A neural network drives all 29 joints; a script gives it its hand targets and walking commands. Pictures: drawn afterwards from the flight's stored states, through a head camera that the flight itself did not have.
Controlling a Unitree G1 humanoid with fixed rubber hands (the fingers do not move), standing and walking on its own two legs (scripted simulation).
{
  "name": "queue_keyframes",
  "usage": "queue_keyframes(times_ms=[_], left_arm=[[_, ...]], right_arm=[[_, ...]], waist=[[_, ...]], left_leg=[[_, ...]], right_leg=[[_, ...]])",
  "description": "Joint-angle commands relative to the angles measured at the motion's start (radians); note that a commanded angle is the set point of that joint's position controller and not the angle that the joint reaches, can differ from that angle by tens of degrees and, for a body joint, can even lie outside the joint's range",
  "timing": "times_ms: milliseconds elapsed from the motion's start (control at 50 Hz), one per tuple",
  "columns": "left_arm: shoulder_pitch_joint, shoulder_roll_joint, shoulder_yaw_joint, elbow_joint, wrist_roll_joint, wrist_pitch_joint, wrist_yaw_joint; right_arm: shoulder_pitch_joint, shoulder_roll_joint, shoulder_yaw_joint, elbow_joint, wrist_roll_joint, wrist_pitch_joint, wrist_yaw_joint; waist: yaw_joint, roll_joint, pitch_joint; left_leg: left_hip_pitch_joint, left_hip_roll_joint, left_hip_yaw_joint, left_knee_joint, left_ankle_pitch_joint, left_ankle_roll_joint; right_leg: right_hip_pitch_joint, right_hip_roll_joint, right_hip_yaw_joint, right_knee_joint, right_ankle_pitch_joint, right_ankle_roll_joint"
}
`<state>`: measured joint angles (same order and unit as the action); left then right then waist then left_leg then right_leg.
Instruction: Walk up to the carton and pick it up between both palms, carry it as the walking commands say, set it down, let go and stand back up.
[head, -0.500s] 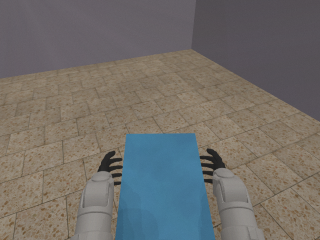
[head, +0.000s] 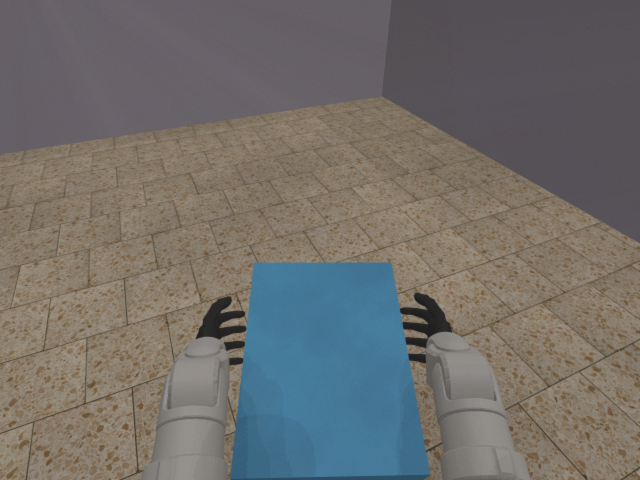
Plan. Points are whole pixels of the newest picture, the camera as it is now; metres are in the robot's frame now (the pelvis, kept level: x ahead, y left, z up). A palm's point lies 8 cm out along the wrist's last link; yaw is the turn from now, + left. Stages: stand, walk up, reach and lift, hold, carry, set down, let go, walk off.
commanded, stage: hold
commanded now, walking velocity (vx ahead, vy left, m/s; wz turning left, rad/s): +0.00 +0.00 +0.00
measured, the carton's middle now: (323, 378) +0.30 +0.00 -0.04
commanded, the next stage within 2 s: carry in 0.42 s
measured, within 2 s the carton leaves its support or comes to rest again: neither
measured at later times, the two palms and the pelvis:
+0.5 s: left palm (213, 351) +0.29 +0.15 +0.05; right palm (438, 346) +0.29 -0.15 +0.05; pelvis -0.01 +0.00 -0.01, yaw +2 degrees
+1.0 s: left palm out of the picture +0.05 +0.18 +0.08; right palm (428, 456) +0.14 -0.09 +0.07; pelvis -0.15 -0.05 -0.01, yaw +21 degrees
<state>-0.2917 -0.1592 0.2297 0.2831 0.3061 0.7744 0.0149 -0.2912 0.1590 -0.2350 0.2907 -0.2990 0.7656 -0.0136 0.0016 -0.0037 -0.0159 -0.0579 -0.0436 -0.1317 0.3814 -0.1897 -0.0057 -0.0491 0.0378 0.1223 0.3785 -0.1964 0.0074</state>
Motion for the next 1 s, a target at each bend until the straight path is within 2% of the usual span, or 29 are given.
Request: queue_keyframes(times_ms=[0, 380, 400, 440, 480, 520, 540, 560, 580, 600, 620, 640, 660, 680, 700, 720, 760, 800, 820, 840, 860, 880, 900, 920, 940, 960, 980], left_arm=[[-0.530, -0.967, -0.541, -0.044, -0.306, -0.046, -0.277], [-0.494, -0.950, -0.560, -0.082, -0.314, -0.047, -0.271], [-0.521, -0.938, -0.609, -0.084, -0.340, -0.051, -0.273], [-0.513, -0.960, -0.623, -0.114, -0.350, -0.034, -0.259], [-0.493, -0.985, -0.672, -0.202, -0.378, -0.010, -0.239], [-0.475, -0.999, -0.714, -0.299, -0.400, 0.024, -0.214], [-0.459, -1.004, -0.727, -0.332, -0.405, 0.045, -0.201], [-0.450, -1.007, -0.737, -0.363, -0.411, 0.068, -0.189], [-0.439, -1.016, -0.754, -0.402, -0.425, 0.092, -0.176], [-0.430, -1.027, -0.771, -0.438, -0.439, 0.117, -0.164], [-0.424, -1.036, -0.780, -0.476, -0.454, 0.143, -0.152], [-0.416, -1.043, -0.784, -0.508, -0.468, 0.171, -0.140], [-0.438, -1.054, -0.804, -0.556, -0.495, 0.197, -0.128], [-0.449, -1.067, -0.827, -0.604, -0.526, 0.219, -0.117], [-0.432, -1.080, -0.848, -0.661, -0.554, 0.240, -0.104], [-0.388, -1.089, -0.861, -0.712, -0.580, 0.263, -0.090], [-0.322, -1.089, -0.865, -0.773, -0.612, 0.304, -0.066], [-0.266, -1.075, -0.861, -0.820, -0.630, 0.336, -0.047], [-0.246, -1.062, -0.851, -0.836, -0.636, 0.351, -0.041], [-0.227, -1.047, -0.835, -0.840, -0.638, 0.364, -0.036], [-0.208, -1.018, -0.814, -0.835, -0.632, 0.375, -0.033], [-0.171, -0.979, -0.784, -0.807, -0.608, 0.386, -0.032], [-0.166, -0.997, -0.793, -0.848, -0.600, 0.391, -0.028], [-0.164, -0.995, -0.797, -0.891, -0.600, 0.394, -0.030], [-0.189, -0.980, -0.794, -0.924, -0.598, 0.395, -0.031], [-0.197, -0.950, -0.771, -0.906, -0.586, 0.402, -0.027], [-0.205, -0.936, -0.764, -0.910, -0.584, 0.406, -0.022]], right_arm=[[-0.524, 0.949, 0.538, -0.039, 0.299, -0.042, 0.278], [-0.487, 0.940, 0.565, -0.080, 0.309, -0.041, 0.271], [-0.508, 0.929, 0.590, -0.118, 0.310, -0.045, 0.269], [-0.510, 0.949, 0.626, -0.155, 0.334, -0.023, 0.263], [-0.498, 0.971, 0.677, -0.232, 0.379, 0.014, 0.255], [-0.496, 0.975, 0.720, -0.322, 0.422, 0.059, 0.241], [-0.497, 0.975, 0.736, -0.358, 0.441, 0.085, 0.233], [-0.492, 0.977, 0.750, -0.388, 0.458, 0.110, 0.224], [-0.488, 0.992, 0.773, -0.428, 0.480, 0.135, 0.216], [-0.474, 1.005, 0.789, -0.459, 0.498, 0.162, 0.208], [-0.467, 1.015, 0.802, -0.491, 0.514, 0.188, 0.198], [-0.460, 1.012, 0.801, -0.515, 0.521, 0.213, 0.188], [-0.425, 1.011, 0.795, -0.526, 0.523, 0.235, 0.174], [-0.410, 1.012, 0.813, -0.576, 0.538, 0.255, 0.159], [-0.398, 1.020, 0.839, -0.648, 0.558, 0.274, 0.142], [-0.360, 1.021, 0.858, -0.715, 0.566, 0.292, 0.119], [-0.290, 1.005, 0.852, -0.798, 0.564, 0.325, 0.084], [-0.232, 0.979, 0.838, -0.864, 0.560, 0.352, 0.056], [-0.214, 0.965, 0.827, -0.888, 0.556, 0.365, 0.042], [-0.200, 0.950, 0.817, -0.900, 0.551, 0.379, 0.029], [-0.185, 0.940, 0.809, -0.897, 0.547, 0.394, 0.019], [-0.183, 0.910, 0.811, -0.908, 0.537, 0.413, 0.019], [-0.202, 0.944, 0.821, -0.926, 0.553, 0.415, 0.019], [-0.189, 0.980, 0.840, -0.922, 0.574, 0.420, 0.021], [-0.214, 0.991, 0.858, -0.943, 0.594, 0.424, 0.024], [-0.214, 0.978, 0.861, -0.925, 0.599, 0.433, 0.026], [-0.211, 0.964, 0.854, -0.917, 0.598, 0.441, 0.024]], waist=[[-0.001, 0.010, -0.206], [0.001, 0.004, -0.214], [-0.004, 0.018, -0.201], [-0.002, 0.030, -0.274], [0.005, 0.003, -0.349], [0.006, -0.036, -0.388], [0.005, -0.066, -0.392], [0.004, -0.073, -0.394], [0.000, -0.080, -0.401], [-0.008, -0.077, -0.407], [-0.014, -0.033, -0.417], [-0.015, 0.092, -0.421], [-0.022, 0.264, -0.414], [-0.025, 0.275, -0.413], [-0.023, 0.211, -0.436], [-0.021, 0.166, -0.456], [-0.023, 0.174, -0.482], [-0.026, 0.212, -0.503], [-0.025, 0.230, -0.503], [-0.014, 0.213, -0.484], [-0.004, 0.090, -0.451], [-0.002, -0.331, -0.403], [-0.013, -0.286, -0.356], [-0.014, -0.131, -0.348], [-0.015, -0.072, -0.346], [-0.017, -0.090, -0.348], [-0.016, -0.097, -0.321]], left_leg=[[0.032, -0.039, 0.048, -0.066, 0.105, -0.006], [0.032, -0.042, 0.047, -0.063, 0.137, -0.002], [-0.140, 0.136, 0.006, 0.053, 0.083, 0.015], [-0.198, 0.151, -0.055, 0.178, 0.314, 0.045], [-0.253, 0.143, -0.072, 0.298, 0.405, 0.055], [-0.325, 0.116, -0.069, 0.377, 0.347, 0.050], [-0.361, 0.092, -0.055, 0.402, 0.279, 0.046], [-0.384, 0.079, -0.044, 0.430, 0.248, 0.043], [-0.391, 0.071, -0.033, 0.432, 0.211, 0.043], [-0.373, 0.074, -0.032, 0.390, 0.186, 0.050], [-0.334, 0.096, -0.066, 0.320, 0.226, 0.062], [-0.287, 0.191, -0.216, 0.233, 0.361, 0.103], [-0.279, 0.304, -0.430, 0.122, 0.531, 0.165], [-0.238, 0.325, -0.501, 0.060, 0.598, 0.182], [-0.194, 0.307, -0.482, 0.068, 0.584, 0.168], [-0.167, 0.276, -0.425, 0.088, 0.570, 0.148], [-0.153, 0.212, -0.336, 0.082, 0.542, 0.107], [-0.165, 0.181, -0.296, 0.032, 0.483, 0.076], [-0.219, 0.155, -0.264, 0.007, 0.406, 0.048], [-0.315, 0.102, -0.203, 0.007, 0.264, 0.008], [-0.437, 0.024, -0.130, 0.106, -0.001, -0.011], [-0.648, -0.107, 0.064, 0.470, -0.390, -0.046], [-0.719, 0.007, 0.168, 0.791, -0.481, -0.066], [-0.636, 0.029, 0.144, 0.954, -0.409, -0.054], [-0.584, 0.051, 0.132, 1.042, -0.324, -0.042], [-0.569, 0.074, 0.120, 1.090, -0.237, -0.036], [-0.576, 0.063, 0.150, 1.061, -0.206, -0.045]], right_leg=[[0.021, 0.047, -0.052, -0.062, 0.100, -0.003], [0.032, 0.047, -0.043, -0.061, 0.136, 0.001], [-0.127, -0.143, -0.025, 0.022, 0.093, -0.023], [-0.144, -0.143, -0.026, 0.168, 0.246, -0.049], [-0.132, -0.176, -0.002, 0.251, 0.440, -0.075], [-0.120, -0.229, 0.043, 0.287, 0.588, -0.110], [-0.126, -0.252, 0.061, 0.285, 0.610, -0.132], [-0.134, -0.279, 0.066, 0.288, 0.630, -0.146], [-0.150, -0.293, 0.057, 0.294, 0.629, -0.149], [-0.183, -0.285, 0.028, 0.312, 0.585, -0.136], [-0.228, -0.250, -0.024, 0.367, 0.489, -0.106], [-0.319, -0.173, -0.088, 0.475, 0.272, -0.060], [-0.397, -0.050, -0.134, 0.567, -0.169, -0.009], [-0.459, 0.004, -0.110, 0.654, -0.396, 0.018], [-0.485, -0.004, -0.076, 0.696, -0.380, 0.025], [-0.490, -0.011, -0.077, 0.676, -0.349, 0.030], [-0.431, 0.019, -0.118, 0.553, -0.298, 0.035], [-0.315, 0.051, -0.160, 0.380, -0.291, 0.027], [-0.213, 0.048, -0.171, 0.254, -0.262, 0.016], [-0.074, 0.029, -0.179, 0.060, -0.187, -0.002], [0.041, -0.081, -0.069, -0.073, -0.078, -0.045], [-0.003, -0.477, 0.291, -0.096, 0.183, -0.203], [-0.085, -0.627, 0.208, 0.011, 0.551, -0.270], [-0.157, -0.535, 0.079, 0.043, 0.637, -0.243], [-0.207, -0.461, -0.064, 0.075, 0.605, -0.201], [-0.200, -0.416, -0.139, 0.124, 0.565, -0.175], [-0.183, -0.373, -0.190, 0.159, 0.543, -0.155]])
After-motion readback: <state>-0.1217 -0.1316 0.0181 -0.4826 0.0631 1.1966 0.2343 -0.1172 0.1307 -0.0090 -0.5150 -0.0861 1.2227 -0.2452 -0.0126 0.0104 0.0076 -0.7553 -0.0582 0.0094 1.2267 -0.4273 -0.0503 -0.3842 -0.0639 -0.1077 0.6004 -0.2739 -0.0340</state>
